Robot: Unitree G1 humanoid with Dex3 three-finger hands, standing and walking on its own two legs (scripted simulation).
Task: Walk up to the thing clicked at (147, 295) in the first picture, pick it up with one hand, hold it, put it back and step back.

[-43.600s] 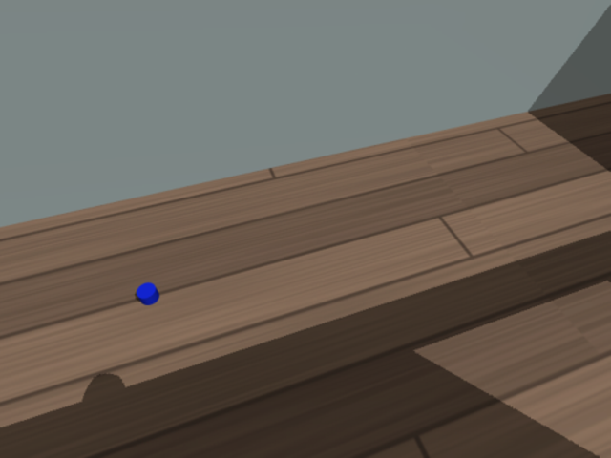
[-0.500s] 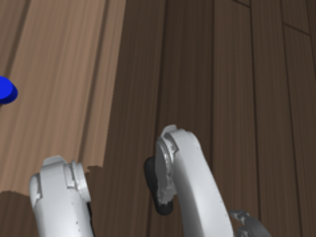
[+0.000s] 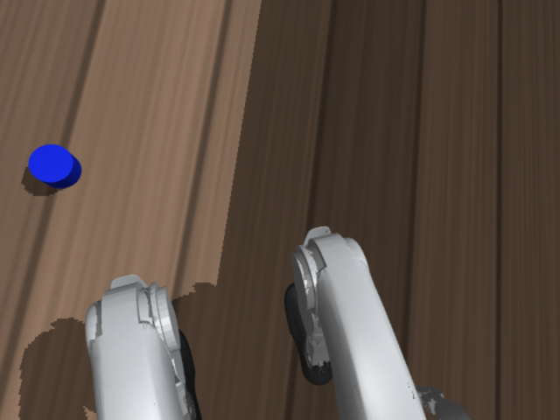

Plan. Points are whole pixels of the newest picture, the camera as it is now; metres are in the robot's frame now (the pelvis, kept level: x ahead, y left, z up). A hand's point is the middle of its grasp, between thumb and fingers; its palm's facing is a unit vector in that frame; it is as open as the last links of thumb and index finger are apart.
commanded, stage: home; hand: left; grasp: from above
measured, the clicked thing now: (56, 167) +0.52 +0.30 -0.34
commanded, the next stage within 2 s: none
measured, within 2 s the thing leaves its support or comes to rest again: neither
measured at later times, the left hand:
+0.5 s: hand out of the picture +0.31 +0.25 +0.08, palm faces -0.09 -0.83 -0.55, open 7.4 cm
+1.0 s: hand out of the picture +0.23 +0.19 +0.28, palm faces +0.21 -0.96 -0.20, open 7.3 cm
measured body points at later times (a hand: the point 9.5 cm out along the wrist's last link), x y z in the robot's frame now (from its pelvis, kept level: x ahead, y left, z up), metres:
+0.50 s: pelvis +0.01 -0.01 +0.18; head +0.15 +0.04 +0.61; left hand +0.31 +0.29 +0.12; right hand +0.24 -0.23 +0.09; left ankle +0.07 +0.11 -0.33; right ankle +0.11 -0.15 -0.33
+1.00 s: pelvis +0.07 -0.02 +0.34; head +0.11 +0.00 +0.78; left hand +0.22 +0.24 +0.29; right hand +0.24 -0.25 +0.26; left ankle +0.06 +0.11 -0.33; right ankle +0.11 -0.15 -0.33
